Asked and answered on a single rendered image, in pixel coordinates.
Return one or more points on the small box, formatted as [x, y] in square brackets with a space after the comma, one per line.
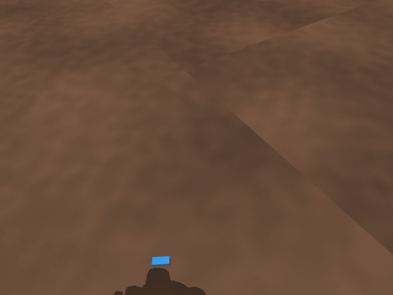
[161, 261]

